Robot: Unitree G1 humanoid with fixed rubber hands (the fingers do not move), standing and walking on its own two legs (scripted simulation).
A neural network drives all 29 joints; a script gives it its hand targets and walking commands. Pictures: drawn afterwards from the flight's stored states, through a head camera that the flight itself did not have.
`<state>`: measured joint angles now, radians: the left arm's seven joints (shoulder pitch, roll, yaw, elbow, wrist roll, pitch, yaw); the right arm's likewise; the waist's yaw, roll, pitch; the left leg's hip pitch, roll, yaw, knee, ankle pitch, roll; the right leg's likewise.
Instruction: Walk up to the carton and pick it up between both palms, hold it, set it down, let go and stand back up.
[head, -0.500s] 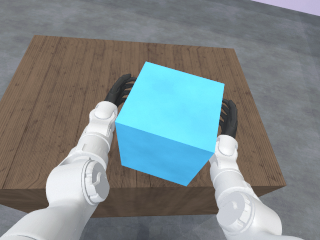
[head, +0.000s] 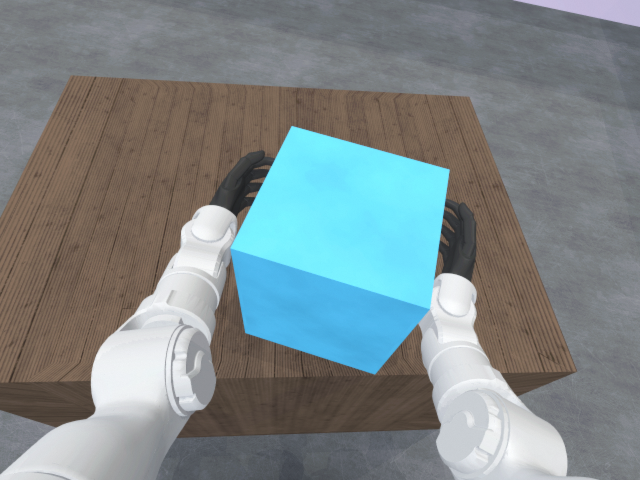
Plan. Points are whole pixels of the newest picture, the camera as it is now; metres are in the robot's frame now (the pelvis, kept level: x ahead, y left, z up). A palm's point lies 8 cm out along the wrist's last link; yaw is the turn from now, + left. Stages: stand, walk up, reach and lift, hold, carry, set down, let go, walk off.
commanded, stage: reach and lift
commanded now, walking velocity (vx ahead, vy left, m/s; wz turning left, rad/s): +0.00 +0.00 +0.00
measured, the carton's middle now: (336, 259) +0.40 -0.03 -0.01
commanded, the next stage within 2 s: none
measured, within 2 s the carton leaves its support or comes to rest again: leaves its support in 0.56 s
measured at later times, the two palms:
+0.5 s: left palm (238, 221) +0.42 +0.10 +0.05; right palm (470, 271) +0.35 -0.19 +0.04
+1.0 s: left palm (214, 208) +0.39 +0.12 +0.12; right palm (486, 239) +0.35 -0.18 +0.11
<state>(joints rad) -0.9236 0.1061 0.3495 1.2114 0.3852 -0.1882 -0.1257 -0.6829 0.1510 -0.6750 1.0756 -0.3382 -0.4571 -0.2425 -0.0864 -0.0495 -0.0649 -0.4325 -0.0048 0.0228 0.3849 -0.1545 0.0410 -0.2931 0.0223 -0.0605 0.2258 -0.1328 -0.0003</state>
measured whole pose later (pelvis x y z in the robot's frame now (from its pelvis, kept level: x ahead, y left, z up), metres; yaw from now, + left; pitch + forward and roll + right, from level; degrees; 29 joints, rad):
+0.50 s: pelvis +0.01 -0.02 +0.00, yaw -1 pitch +8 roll -2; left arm -0.76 0.07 0.24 1.06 0.27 -0.12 -0.09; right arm -0.55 0.09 -0.38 0.97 -0.14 -0.36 -0.26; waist -0.05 -0.04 -0.06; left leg -0.33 0.01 0.03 0.34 -0.15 0.02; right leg -0.20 0.04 -0.05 0.20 -0.14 -0.02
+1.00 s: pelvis -0.01 -0.01 +0.00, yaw -1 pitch -3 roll -1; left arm -0.69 0.03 0.24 0.69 0.26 0.24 -0.07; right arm -0.60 0.03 -0.23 0.77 0.01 -0.04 -0.23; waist -0.04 -0.06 0.02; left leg -0.13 -0.01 0.05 0.31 -0.14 0.04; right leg -0.03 0.01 -0.04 0.24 -0.16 0.00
